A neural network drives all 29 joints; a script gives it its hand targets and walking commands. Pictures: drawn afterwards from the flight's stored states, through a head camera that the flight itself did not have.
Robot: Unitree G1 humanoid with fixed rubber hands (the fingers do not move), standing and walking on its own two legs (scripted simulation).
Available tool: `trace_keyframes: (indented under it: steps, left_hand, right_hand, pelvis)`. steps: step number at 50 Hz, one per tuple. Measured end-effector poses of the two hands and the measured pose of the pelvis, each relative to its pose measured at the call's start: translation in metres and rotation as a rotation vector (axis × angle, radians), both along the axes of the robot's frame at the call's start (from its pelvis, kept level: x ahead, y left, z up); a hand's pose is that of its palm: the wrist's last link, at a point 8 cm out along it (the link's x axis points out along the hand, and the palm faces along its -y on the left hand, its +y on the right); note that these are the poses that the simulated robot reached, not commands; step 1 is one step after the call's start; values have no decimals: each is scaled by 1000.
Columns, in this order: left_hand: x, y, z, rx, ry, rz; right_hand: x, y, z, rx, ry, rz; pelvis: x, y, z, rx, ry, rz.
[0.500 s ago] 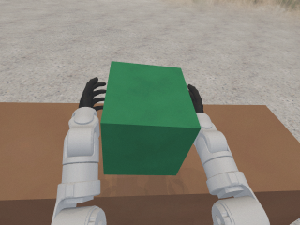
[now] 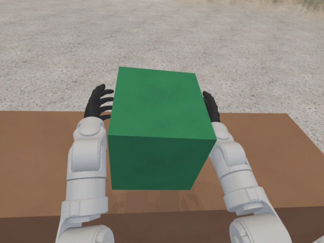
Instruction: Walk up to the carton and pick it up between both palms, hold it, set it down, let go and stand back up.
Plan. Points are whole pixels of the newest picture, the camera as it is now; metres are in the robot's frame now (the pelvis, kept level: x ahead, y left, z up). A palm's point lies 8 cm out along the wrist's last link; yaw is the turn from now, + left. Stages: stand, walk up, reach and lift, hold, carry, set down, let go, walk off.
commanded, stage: hold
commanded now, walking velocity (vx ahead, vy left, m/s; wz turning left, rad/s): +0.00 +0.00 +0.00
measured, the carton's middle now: (155, 129) +0.35 +0.00 +0.17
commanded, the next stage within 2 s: none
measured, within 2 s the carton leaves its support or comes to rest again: neither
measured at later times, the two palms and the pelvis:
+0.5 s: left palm (94, 118) +0.36 +0.13 +0.19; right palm (210, 123) +0.36 -0.14 +0.17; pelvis +0.00 +0.00 +0.00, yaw +0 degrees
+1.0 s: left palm (94, 118) +0.36 +0.13 +0.19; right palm (210, 123) +0.36 -0.14 +0.17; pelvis +0.00 +0.00 +0.00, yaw +0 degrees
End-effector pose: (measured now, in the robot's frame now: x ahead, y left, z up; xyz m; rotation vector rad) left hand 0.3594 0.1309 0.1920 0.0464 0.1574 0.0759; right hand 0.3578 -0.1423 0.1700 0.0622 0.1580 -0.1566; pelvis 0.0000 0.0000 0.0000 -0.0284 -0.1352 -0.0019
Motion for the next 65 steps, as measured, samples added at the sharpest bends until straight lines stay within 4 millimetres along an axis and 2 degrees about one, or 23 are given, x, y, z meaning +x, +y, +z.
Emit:
trace_keyframes:
  steps: [65]
  left_hand:
    - [-2,0,0,2,-2,2]
  right_hand:
    - [-1,0,0,-1,-6,3]
  pelvis:
    - [0,-1,0,2,-2,6]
